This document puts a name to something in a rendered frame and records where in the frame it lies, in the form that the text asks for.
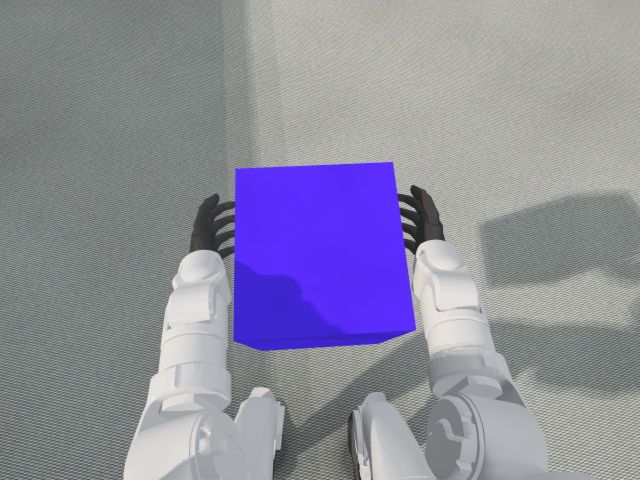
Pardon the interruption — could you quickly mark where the robot right thigh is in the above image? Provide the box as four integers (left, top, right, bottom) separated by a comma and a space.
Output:
353, 401, 436, 480

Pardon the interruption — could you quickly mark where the carton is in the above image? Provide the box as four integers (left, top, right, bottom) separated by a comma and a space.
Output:
233, 162, 416, 351

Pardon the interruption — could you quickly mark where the robot right hand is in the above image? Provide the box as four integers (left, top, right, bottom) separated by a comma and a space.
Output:
397, 185, 445, 255

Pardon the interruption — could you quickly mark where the robot left hand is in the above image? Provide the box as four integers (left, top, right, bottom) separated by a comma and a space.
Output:
189, 194, 235, 260

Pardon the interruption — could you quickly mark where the robot left forearm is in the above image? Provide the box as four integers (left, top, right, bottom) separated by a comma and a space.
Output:
123, 250, 232, 480

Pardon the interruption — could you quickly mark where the left robot upper arm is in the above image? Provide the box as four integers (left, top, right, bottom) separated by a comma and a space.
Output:
124, 409, 248, 480

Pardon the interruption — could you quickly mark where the right robot upper arm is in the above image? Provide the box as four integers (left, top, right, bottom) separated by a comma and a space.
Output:
425, 393, 601, 480

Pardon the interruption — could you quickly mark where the robot right forearm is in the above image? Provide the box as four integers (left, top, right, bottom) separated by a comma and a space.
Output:
412, 240, 548, 453

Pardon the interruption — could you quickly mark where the robot right shin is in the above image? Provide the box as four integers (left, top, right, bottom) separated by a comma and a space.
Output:
358, 392, 398, 480

